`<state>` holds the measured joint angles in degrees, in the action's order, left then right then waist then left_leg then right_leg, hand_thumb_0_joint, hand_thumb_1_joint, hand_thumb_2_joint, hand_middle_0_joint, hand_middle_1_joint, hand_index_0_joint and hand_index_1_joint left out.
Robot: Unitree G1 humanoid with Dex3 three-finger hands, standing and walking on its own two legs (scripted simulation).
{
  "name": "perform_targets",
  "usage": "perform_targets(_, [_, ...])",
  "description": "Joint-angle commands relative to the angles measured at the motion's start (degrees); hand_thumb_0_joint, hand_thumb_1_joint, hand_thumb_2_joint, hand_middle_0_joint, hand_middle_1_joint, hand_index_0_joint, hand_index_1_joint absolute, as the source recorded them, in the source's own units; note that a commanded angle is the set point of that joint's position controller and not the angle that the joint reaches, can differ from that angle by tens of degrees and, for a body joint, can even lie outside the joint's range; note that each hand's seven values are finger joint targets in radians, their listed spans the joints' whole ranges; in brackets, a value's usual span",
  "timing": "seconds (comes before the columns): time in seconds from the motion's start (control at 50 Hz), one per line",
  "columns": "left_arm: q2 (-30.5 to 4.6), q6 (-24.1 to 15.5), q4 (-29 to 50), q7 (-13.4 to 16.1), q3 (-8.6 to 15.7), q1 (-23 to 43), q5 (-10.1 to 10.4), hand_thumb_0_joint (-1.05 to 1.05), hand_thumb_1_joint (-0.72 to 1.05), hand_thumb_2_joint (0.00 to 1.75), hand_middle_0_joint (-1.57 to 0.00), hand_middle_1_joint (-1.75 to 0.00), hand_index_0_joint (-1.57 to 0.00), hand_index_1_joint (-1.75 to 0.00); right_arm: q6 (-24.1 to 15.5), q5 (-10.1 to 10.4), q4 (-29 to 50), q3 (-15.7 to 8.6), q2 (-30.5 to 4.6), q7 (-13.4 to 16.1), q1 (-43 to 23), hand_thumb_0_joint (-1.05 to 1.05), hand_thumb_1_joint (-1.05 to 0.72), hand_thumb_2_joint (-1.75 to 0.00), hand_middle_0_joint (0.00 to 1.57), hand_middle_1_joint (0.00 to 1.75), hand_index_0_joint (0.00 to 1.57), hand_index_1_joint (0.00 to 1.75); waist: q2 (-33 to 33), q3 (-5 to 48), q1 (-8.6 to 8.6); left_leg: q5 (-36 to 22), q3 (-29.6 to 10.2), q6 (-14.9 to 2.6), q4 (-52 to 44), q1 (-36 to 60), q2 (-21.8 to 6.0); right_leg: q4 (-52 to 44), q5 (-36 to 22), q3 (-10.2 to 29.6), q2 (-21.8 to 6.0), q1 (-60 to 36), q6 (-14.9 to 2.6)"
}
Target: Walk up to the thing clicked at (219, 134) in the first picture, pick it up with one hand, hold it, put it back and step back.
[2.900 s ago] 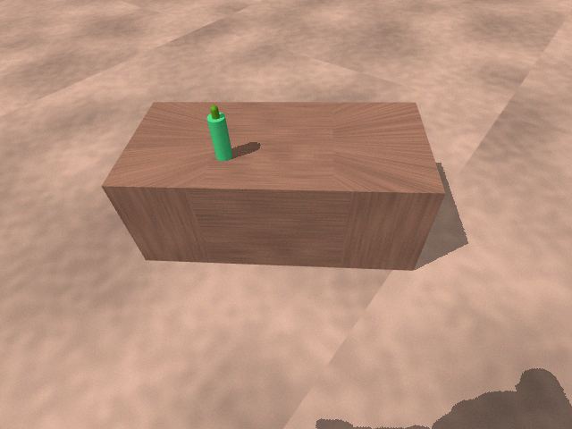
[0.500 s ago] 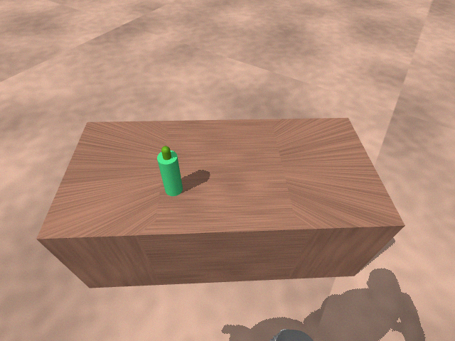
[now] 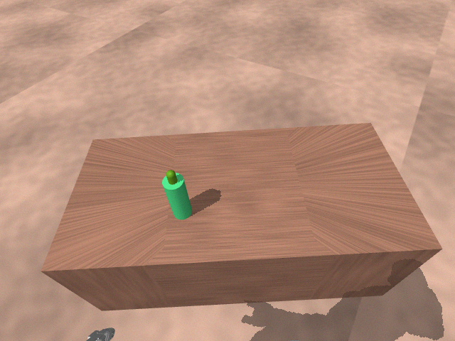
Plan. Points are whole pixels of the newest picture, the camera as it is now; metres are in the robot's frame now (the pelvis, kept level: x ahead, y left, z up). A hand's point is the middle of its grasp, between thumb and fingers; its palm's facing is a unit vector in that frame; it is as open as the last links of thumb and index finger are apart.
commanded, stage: walk up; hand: left
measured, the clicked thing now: (176, 193) +0.55 +0.20 -0.20
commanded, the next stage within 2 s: stand in 1.16 s
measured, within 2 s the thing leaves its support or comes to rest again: neither
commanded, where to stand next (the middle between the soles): +0.08 -0.02 m, yaw +0 degrees
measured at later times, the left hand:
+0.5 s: hand out of the picture +0.10 +0.25 -0.13, palm faces +0.03 -0.94 -0.33, open 7.4 cm
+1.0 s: hand out of the picture +0.10 +0.24 -0.13, palm faces +0.03 -0.95 -0.32, open 7.4 cm
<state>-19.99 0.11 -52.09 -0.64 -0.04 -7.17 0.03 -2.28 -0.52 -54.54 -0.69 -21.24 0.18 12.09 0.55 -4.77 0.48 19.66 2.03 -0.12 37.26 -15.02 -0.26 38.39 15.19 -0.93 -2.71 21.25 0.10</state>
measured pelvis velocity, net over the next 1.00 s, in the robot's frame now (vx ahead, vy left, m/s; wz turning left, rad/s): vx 0.02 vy -0.01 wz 0.01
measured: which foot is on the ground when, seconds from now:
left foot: down 0.00-1.00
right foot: down 0.00-1.00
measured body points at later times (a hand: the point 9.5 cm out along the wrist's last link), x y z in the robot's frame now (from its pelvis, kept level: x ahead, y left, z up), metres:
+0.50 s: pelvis +0.02 -0.01 +0.02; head +0.03 -0.01 +0.47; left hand +0.09 +0.30 -0.11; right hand +0.14 -0.31 -0.10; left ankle +0.00 +0.12 -0.72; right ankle +0.06 -0.13 -0.72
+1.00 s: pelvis +0.02 -0.01 +0.03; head +0.03 -0.01 +0.48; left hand +0.09 +0.29 -0.11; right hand +0.09 -0.32 -0.11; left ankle +0.00 +0.12 -0.72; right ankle +0.06 -0.13 -0.72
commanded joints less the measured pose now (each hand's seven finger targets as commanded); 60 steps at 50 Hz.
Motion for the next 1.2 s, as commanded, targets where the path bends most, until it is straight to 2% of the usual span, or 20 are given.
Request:
perform_targets(0.0, [-12.35, -0.90, -0.20, 0.27, 4.01, 1.41, -0.11, 0.00, 0.90, 0.90, -0.20, -0.30, -0.20, -0.30, -1.65, 0.21, 1.52, -2.71, -14.32, 0.63, -4.23, 0.00, -0.90, -0.90, 0.20, 0.30, 0.20, 0.30, -2.93, 2.54, 1.62, -7.85, -11.24, -4.46, -14.45, -6.00, -10.37, -8.22, -2.57, 3.91, -2.08, -9.94, -3.03])
perform_targets(0.02, [-12.95, -1.21, -0.62, 0.10, 3.90, 2.55, -0.09, 0.00, 0.90, 0.90, -0.20, -0.30, -0.20, -0.30, -1.79, 0.32, 0.83, -2.38, -13.64, 0.70, -3.60, 0.00, -0.90, -0.90, 0.20, 0.30, 0.20, 0.30, -3.21, 3.82, 0.63, -9.56, -9.53, -3.11, -14.58, -4.52, -8.65, -8.94, -8.52, 4.60, -3.00, -11.34, -3.34])
perform_targets(0.04, [-12.81, -1.41, -1.33, -0.02, 3.66, 2.40, 0.13, 0.00, 0.90, 0.90, -0.20, -0.30, -0.20, -0.30, -1.93, 0.55, -0.06, -2.09, -13.40, 0.74, -3.40, 0.00, -0.90, -0.90, 0.20, 0.30, 0.20, 0.30, -4.63, 5.65, 0.74, -12.21, -8.33, -2.35, -14.34, -1.81, -7.87, -8.85, -12.87, 4.83, -3.56, -11.92, -3.66])
perform_targets(0.06, [-12.56, -1.41, -2.39, -0.04, 3.46, 2.23, 0.36, 0.00, 0.90, 0.90, -0.20, -0.30, -0.20, -0.30, -1.86, 0.55, -0.53, -2.02, -13.17, 0.69, -4.73, 0.00, -0.90, -0.90, 0.20, 0.30, 0.20, 0.30, -5.43, 6.18, 1.02, -13.11, -7.97, -2.08, -14.24, -0.47, -7.48, -9.37, -14.33, 4.46, -3.69, -12.18, -3.48])
perform_targets(0.1, [-12.43, -1.38, -3.14, 0.08, 3.24, 4.26, 0.42, 0.00, 0.90, 0.90, -0.20, -0.30, -0.20, -0.30, -1.73, 0.67, -1.63, -1.86, -12.96, 0.85, -4.44, 0.00, -0.90, -0.90, 0.20, 0.30, 0.20, 0.30, -3.89, 8.37, 0.25, -19.89, -6.69, -1.78, -13.96, 3.24, -7.39, -10.56, -18.05, 4.25, -4.16, -13.26, -3.36])
perform_targets(0.18, [-12.37, -0.86, -5.65, 0.08, 2.85, 5.41, 0.23, 0.00, 0.90, 0.90, -0.20, -0.30, -0.20, -0.30, -1.22, 0.69, -2.69, -1.96, -13.02, 0.90, -6.98, 0.00, -0.90, -0.90, 0.20, 0.30, 0.20, 0.30, -2.98, 8.15, 0.22, -20.16, -6.41, -1.94, -15.82, 5.10, -7.95, -13.54, -16.45, 3.64, -4.30, -14.06, -2.46])
perform_targets(0.22, [-12.04, -0.80, -6.76, 0.02, 2.65, 5.27, 0.28, 0.00, 0.90, 0.90, -0.20, -0.30, -0.20, -0.30, -0.98, 0.66, -3.24, -1.86, -12.71, 0.86, -8.32, 0.00, -0.90, -0.90, 0.20, 0.30, 0.20, 0.30, -2.12, 8.32, 0.48, -17.46, -6.03, -1.95, -16.77, 5.81, -7.77, -15.08, -15.51, 3.85, -4.54, -14.31, -2.14])
perform_targets(0.32, [-11.99, -1.03, -8.68, 0.06, 2.67, 6.32, 0.08, 0.00, 0.90, 0.90, -0.20, -0.30, -0.20, -0.30, -0.62, 0.65, -5.09, -1.66, -12.41, 0.78, -9.29, 0.00, -0.90, -0.90, 0.20, 0.30, 0.20, 0.30, -0.41, 8.39, 0.00, -17.52, -5.40, -1.43, -18.43, 7.17, -7.49, -17.84, -16.82, 4.57, -5.28, -15.68, -1.82])
perform_targets(0.46, [-11.80, -1.15, -10.55, 0.07, 3.00, 7.01, -0.23, 0.00, 0.90, 0.90, -0.20, -0.30, -0.20, -0.30, -0.31, 0.44, -6.84, -1.48, -12.22, 0.57, -10.38, 0.00, -0.90, -0.90, 0.20, 0.30, 0.20, 0.30, 0.42, 7.52, -0.21, -15.09, -5.63, -1.05, -20.88, 8.33, -7.58, -21.14, -13.74, 4.71, -5.28, -15.69, -1.34])
perform_targets(0.5, [-11.75, -1.15, -10.99, 0.09, 3.04, 6.45, -0.20, 0.00, 0.90, 0.90, -0.20, -0.30, -0.20, -0.30, -0.26, 0.34, -7.00, -1.37, -11.79, 0.52, -11.11, 0.00, -0.90, -0.90, 0.20, 0.30, 0.20, 0.30, 0.21, 6.62, 0.20, -13.66, -5.65, -0.87, -21.57, 8.08, -7.16, -21.94, -12.06, 4.77, -5.08, -14.98, -1.03])
perform_targets(0.58, [-11.80, -1.13, -11.05, 0.15, 3.45, 6.84, -0.32, 0.00, 0.90, 0.90, -0.20, -0.30, -0.20, -0.30, -0.22, 0.27, -7.56, -1.54, -11.61, 0.60, -10.35, 0.00, -0.90, -0.90, 0.20, 0.30, 0.20, 0.30, -0.13, 7.03, -0.19, -13.64, -5.76, -0.70, -22.29, 8.09, -7.39, -22.29, -11.73, 4.73, -5.26, -16.11, -1.23])
perform_targets(0.64, [-11.49, -1.15, -11.05, 0.16, 3.45, 5.98, -0.39, 0.00, 0.90, 0.90, -0.20, -0.30, -0.20, -0.30, -0.22, 0.15, -7.60, -1.41, -11.23, 0.58, -10.81, 0.00, -0.90, -0.90, 0.20, 0.30, 0.20, 0.30, 0.20, 6.70, 0.29, -12.88, -5.45, -0.77, -22.12, 8.05, -7.15, -22.93, -11.74, 5.03, -5.26, -15.50, -1.02])
perform_targets(0.86, [-11.50, -0.91, -10.31, 0.17, 4.26, 6.10, -0.74, 0.00, 0.90, 0.90, -0.20, -0.30, -0.20, -0.30, -0.15, -0.11, -7.48, -1.67, -11.02, 0.67, -8.75, 0.00, -0.90, -0.90, 0.20, 0.30, 0.20, 0.30, -0.14, 5.43, -0.09, -9.94, -5.73, -0.78, -22.51, 5.60, -7.03, -23.31, -7.29, 5.10, -4.89, -15.47, -1.26])
perform_targets(0.96, [-11.31, -0.84, -9.99, 0.14, 4.32, 5.74, -0.70, 0.00, 0.90, 0.90, -0.20, -0.30, -0.20, -0.30, -0.21, -0.17, -7.41, -1.76, -11.16, 0.66, -8.09, 0.00, -0.90, -0.90, 0.20, 0.30, 0.20, 0.30, -0.17, 5.58, -0.12, -10.30, -5.91, -0.96, -22.51, 5.62, -7.07, -22.89, -7.33, 5.02, -4.67, -15.69, -1.25])
perform_targets(1.12, [-11.07, -0.78, -9.42, 0.09, 4.22, 5.74, -0.59, 0.00, 0.90, 0.90, -0.20, -0.30, -0.20, -0.30, -0.47, -0.15, -7.16, -1.60, -11.14, 0.81, -7.30, 0.00, -0.90, -0.90, 0.20, 0.30, 0.20, 0.30, -0.73, 7.05, -0.06, -13.30, -5.84, -0.81, -22.41, 5.99, -7.47, -21.48, -11.51, 4.90, -4.86, -16.91, -1.35])
perform_targets(1.16, [-11.29, -1.47, -9.82, 0.44, 3.35, 5.14, -0.40, 0.00, 0.90, 0.90, -0.20, -0.30, -0.20, -0.30, 0.01, -0.36, -7.28, -1.56, -11.04, 0.57, -8.00, 0.00, -0.90, -0.90, 0.20, 0.30, 0.20, 0.30, -1.99, 7.12, 0.03, -14.00, -6.25, -0.48, -22.83, 7.28, -8.06, -21.50, -11.38, 4.91, -5.22, -16.39, -1.49])
perform_targets(1.18, [-11.58, -1.57, -10.00, 0.46, 3.20, 5.41, -0.33, 0.00, 0.90, 0.90, -0.20, -0.30, -0.20, -0.30, 0.15, -0.29, -7.52, -1.36, -10.71, 0.52, -7.46, 0.00, -0.90, -0.90, 0.20, 0.30, 0.20, 0.30, -1.51, 6.05, -0.14, -12.22, -6.12, -0.45, -23.10, 5.97, -7.66, -22.13, -10.01, 5.23, -5.24, -16.33, -1.35])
